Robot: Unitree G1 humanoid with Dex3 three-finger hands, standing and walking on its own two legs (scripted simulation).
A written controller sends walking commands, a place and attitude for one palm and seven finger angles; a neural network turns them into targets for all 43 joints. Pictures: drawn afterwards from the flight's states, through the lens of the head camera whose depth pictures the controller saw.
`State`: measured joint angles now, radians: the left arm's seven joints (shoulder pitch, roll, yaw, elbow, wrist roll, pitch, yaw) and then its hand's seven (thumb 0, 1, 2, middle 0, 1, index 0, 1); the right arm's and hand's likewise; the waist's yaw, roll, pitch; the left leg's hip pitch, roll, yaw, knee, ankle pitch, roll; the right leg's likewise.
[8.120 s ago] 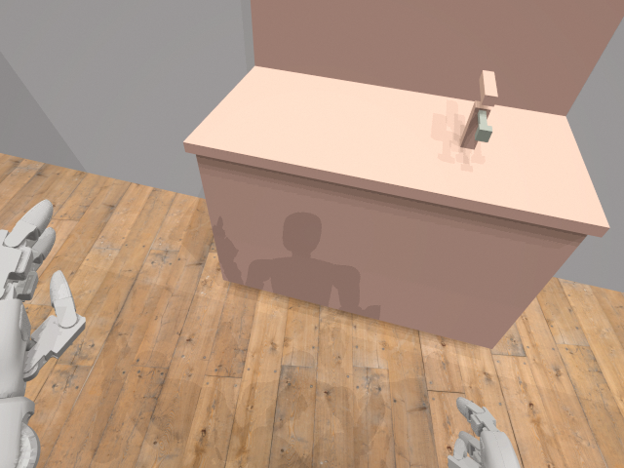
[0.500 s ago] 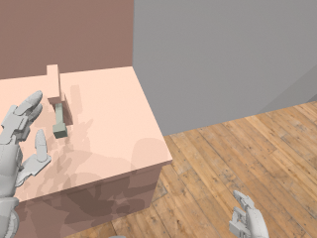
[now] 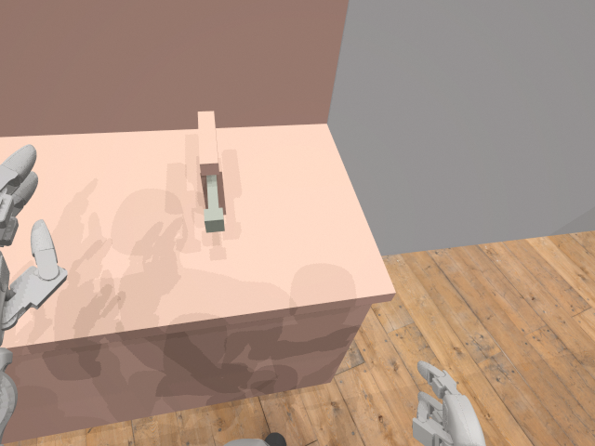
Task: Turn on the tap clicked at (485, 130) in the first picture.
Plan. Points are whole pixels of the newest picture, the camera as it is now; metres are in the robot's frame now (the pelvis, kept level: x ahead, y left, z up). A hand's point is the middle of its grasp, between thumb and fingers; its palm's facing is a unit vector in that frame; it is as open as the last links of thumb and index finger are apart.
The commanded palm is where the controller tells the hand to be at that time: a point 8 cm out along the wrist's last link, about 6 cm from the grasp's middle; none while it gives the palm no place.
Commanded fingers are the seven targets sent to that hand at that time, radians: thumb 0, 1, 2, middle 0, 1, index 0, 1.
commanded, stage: come to a stop and stand still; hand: left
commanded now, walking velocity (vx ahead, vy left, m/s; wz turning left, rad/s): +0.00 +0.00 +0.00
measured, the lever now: (214, 220) +0.41 +0.17 +0.04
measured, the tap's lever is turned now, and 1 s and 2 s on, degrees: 0 0 0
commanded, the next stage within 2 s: look again from close up in 1.30 s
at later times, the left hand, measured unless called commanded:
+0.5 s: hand out of the picture +0.10 +0.32 +0.18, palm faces +0.42 -0.82 -0.39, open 7.4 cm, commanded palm +0.06 +0.35 +0.18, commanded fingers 0.00 0.90 0.90 -0.20 -0.30 -0.20 -0.30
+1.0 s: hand out of the picture +0.08 +0.39 +0.17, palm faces +0.24 -0.85 -0.48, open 7.4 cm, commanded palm +0.03 +0.41 +0.18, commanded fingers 0.00 0.90 0.90 -0.20 -0.30 -0.20 -0.30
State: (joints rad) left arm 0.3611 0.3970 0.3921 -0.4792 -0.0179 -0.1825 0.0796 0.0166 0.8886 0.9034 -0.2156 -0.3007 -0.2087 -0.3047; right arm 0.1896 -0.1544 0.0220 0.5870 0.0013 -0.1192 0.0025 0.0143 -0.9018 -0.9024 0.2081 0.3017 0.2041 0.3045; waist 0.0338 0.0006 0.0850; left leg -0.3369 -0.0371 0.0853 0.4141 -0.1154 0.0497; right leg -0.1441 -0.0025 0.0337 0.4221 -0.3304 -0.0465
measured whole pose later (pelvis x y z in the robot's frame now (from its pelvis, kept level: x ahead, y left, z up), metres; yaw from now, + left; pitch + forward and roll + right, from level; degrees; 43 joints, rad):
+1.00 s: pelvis -0.17 +0.15 +0.01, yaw -7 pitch -1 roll -4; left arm 0.45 0.47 0.45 -0.51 -0.03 -0.17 0.06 0.01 0.89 0.90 -0.22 -0.30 -0.21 -0.30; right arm 0.28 -0.16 -0.02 0.60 0.00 -0.06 0.00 0.01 -0.90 -0.90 0.21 0.30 0.20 0.30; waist 0.00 -0.01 0.05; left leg -0.25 0.07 0.04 0.46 -0.20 0.02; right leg -0.33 0.05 -0.07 0.69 -0.35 -0.04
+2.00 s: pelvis -0.14 +0.12 +0.00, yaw -5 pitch -1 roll +0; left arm 0.46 0.40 0.37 -0.50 -0.05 -0.17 0.12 0.02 0.89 0.90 -0.21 -0.30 -0.21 -0.30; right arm 0.20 -0.18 0.01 0.56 0.01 -0.08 -0.04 0.01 -0.90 -0.90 0.20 0.30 0.20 0.30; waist -0.01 -0.02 0.03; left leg -0.24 -0.01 -0.05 0.51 -0.27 0.00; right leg -0.19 0.04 -0.05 0.48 -0.28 -0.05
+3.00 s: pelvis +0.00 -0.13 -0.02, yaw -5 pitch -2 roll -2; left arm 0.45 0.46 0.44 -0.56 -0.04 -0.19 0.12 0.01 0.89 0.90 -0.21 -0.30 -0.21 -0.30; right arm 0.21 -0.18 0.00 0.54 0.03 -0.06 0.01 0.01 -0.90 -0.90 0.21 0.30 0.20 0.30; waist 0.02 0.06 0.08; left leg -0.33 0.16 -0.03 0.82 -0.41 -0.03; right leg -0.35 0.01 -0.09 0.63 -0.22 -0.05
